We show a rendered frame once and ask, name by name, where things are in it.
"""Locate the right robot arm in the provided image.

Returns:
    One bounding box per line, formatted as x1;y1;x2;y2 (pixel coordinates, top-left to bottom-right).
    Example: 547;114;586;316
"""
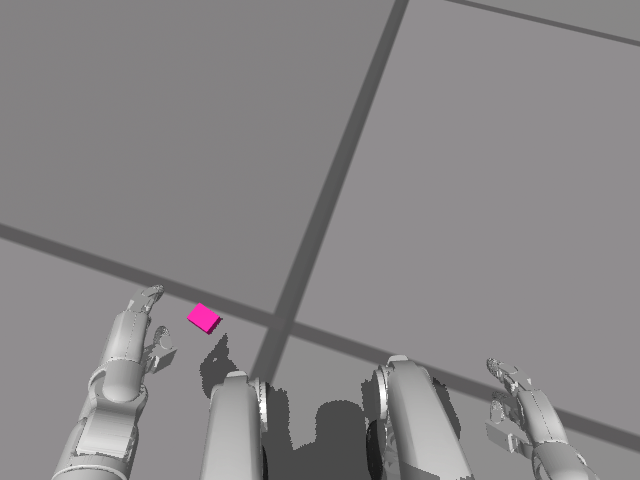
532;442;600;480

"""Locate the right robot hand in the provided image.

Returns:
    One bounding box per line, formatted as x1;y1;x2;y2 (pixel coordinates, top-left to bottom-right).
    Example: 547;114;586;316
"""
485;358;569;461

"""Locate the right robot foot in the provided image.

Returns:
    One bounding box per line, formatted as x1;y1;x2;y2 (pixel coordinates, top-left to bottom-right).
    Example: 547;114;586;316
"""
366;420;383;480

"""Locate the left robot hand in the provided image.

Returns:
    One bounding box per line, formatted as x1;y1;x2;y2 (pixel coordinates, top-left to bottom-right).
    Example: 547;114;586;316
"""
98;285;177;374

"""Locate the left robot arm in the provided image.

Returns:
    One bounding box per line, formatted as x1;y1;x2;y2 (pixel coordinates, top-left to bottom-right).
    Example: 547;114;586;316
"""
51;360;148;480

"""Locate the small box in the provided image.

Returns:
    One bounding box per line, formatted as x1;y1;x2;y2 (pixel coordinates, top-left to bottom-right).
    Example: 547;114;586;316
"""
187;302;221;335

